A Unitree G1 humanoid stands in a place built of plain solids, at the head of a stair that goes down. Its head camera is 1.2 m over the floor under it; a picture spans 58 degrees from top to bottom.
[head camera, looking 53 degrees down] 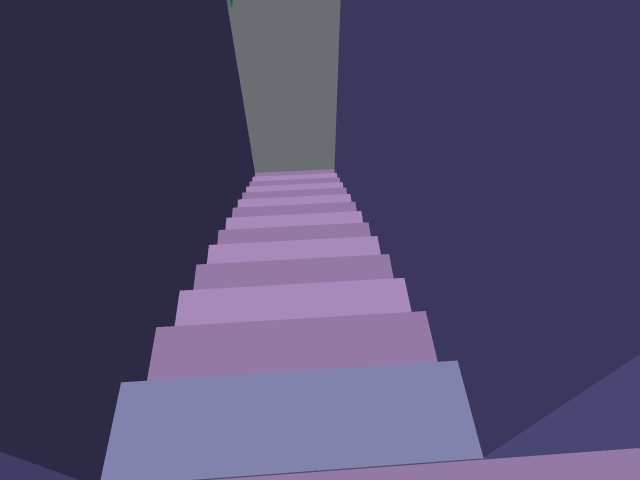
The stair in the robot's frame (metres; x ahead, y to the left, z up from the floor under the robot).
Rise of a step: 0.19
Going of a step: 0.26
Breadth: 0.97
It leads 4 degrees to the left of straight ahead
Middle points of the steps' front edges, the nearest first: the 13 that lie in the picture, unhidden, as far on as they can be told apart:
0.44 0.08 0.00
0.70 0.10 -0.19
0.95 0.11 -0.37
1.21 0.13 -0.56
1.47 0.15 -0.75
1.72 0.17 -0.94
1.98 0.18 -1.12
2.24 0.20 -1.31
2.49 0.22 -1.50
2.75 0.23 -1.69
3.01 0.25 -1.87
3.26 0.27 -2.06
3.52 0.28 -2.25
